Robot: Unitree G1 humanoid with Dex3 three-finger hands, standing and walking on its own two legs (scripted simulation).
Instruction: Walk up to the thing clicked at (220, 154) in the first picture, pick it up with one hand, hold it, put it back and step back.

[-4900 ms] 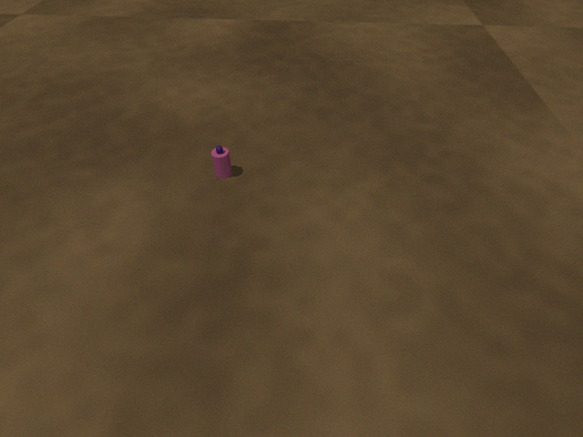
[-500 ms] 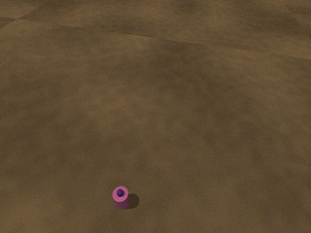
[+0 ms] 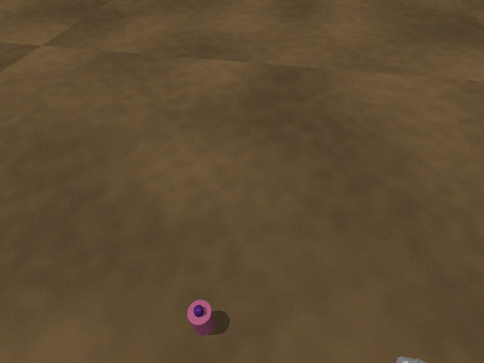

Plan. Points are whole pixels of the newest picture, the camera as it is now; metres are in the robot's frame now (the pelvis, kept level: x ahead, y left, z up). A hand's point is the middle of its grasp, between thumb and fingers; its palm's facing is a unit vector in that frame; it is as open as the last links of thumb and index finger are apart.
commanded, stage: walk up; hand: left
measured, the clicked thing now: (201, 316) +0.41 +0.19 -0.69
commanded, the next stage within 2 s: stand in 0.82 s
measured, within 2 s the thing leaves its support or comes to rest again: neither
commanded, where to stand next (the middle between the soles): +0.07 +0.00 m, yaw -1 degrees
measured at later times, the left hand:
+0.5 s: hand out of the picture +0.11 +0.25 -0.15, palm faces -0.08 -0.94 -0.33, open 7.4 cm
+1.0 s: hand out of the picture +0.10 +0.26 -0.15, palm faces -0.06 -0.94 -0.34, open 7.4 cm
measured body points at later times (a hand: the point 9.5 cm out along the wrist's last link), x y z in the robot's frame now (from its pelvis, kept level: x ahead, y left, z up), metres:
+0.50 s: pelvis +0.01 +0.01 +0.01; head +0.02 +0.01 +0.46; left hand +0.11 +0.30 -0.13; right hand +0.06 -0.30 -0.13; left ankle +0.03 +0.13 -0.74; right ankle +0.01 -0.13 -0.74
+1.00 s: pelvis +0.01 +0.01 +0.01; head +0.02 +0.01 +0.46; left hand +0.10 +0.31 -0.12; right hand +0.10 -0.30 -0.12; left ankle +0.03 +0.13 -0.74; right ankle +0.01 -0.13 -0.74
